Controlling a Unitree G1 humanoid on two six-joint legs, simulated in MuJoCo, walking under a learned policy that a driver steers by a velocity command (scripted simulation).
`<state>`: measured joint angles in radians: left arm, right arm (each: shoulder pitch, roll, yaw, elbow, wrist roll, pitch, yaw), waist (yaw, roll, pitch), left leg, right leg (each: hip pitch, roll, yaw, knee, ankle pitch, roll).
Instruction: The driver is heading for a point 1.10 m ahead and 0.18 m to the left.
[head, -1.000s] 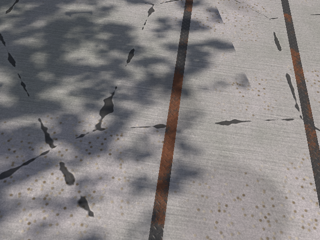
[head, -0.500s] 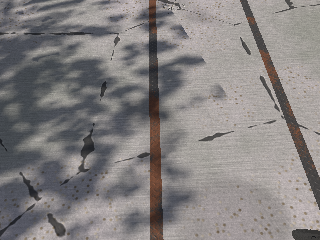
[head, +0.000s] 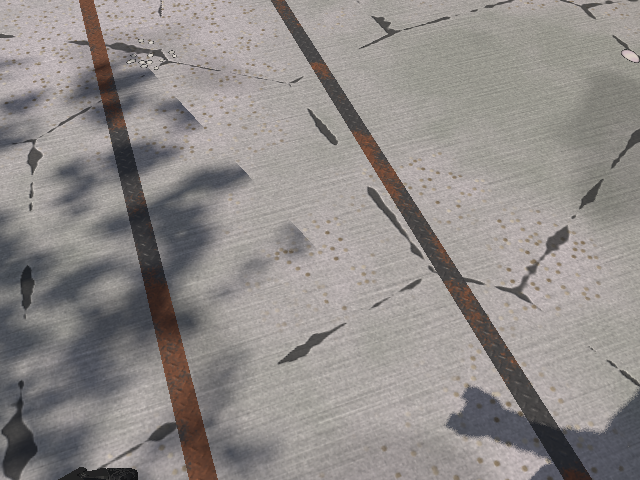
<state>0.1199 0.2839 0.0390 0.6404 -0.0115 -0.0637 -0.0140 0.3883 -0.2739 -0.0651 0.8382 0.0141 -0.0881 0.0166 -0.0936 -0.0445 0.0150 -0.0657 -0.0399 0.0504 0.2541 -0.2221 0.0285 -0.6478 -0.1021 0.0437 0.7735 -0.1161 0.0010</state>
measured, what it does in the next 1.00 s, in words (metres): walks ahead, turning left: right foot, then left foot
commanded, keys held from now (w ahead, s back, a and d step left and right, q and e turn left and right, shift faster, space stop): w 0.12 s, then w+q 0.30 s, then q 0.46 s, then no key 0.12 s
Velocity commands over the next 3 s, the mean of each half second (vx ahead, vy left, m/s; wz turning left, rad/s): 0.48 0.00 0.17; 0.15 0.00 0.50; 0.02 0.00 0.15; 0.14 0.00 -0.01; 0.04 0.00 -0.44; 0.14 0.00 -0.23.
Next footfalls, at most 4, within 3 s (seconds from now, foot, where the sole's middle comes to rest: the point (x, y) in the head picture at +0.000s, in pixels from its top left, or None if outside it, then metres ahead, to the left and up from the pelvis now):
0.16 right None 0.26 -0.15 -0.78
0.66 left None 0.49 0.11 -0.78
1.14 right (361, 442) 0.55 -0.12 -0.78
2.26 right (316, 378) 0.71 -0.04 -0.78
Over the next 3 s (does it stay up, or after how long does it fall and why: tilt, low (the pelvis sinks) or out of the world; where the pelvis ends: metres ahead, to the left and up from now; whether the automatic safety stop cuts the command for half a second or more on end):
stays up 0.66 0.05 0.00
